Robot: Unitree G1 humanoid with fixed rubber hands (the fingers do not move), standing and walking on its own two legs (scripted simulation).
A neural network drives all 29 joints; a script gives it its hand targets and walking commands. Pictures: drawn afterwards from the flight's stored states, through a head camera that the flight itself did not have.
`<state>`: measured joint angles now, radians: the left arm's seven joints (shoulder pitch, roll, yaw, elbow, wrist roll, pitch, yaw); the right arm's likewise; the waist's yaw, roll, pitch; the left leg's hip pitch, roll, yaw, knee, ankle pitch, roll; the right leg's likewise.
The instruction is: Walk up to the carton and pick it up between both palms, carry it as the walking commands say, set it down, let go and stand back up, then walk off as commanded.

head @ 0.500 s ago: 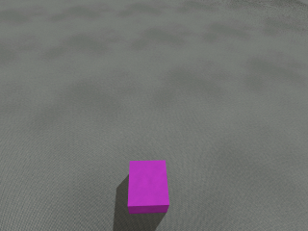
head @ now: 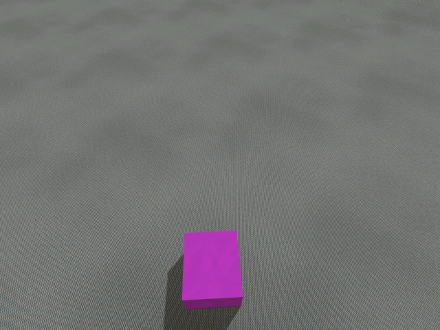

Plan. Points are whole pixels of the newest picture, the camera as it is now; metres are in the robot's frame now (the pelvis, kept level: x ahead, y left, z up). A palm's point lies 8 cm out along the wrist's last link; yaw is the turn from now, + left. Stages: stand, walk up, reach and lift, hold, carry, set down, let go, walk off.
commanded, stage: walk up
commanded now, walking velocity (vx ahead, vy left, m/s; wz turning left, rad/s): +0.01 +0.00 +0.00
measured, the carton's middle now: (212, 269) +0.44 +0.03 -0.69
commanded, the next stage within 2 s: stand in 0.46 s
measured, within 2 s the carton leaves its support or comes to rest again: neither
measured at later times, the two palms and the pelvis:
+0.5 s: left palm out of the picture +0.03 +0.23 -0.13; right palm out of the picture -0.03 -0.25 -0.14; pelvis -0.01 +0.00 +0.00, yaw +0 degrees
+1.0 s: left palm out of the picture +0.13 +0.23 -0.12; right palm (335, 326) +0.14 -0.22 -0.12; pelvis -0.03 +0.02 -0.01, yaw +2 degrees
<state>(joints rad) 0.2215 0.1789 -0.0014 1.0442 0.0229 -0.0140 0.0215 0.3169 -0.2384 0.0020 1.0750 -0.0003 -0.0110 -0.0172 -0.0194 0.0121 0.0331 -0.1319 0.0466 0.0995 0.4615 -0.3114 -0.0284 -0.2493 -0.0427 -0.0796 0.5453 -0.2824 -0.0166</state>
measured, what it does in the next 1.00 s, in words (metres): stands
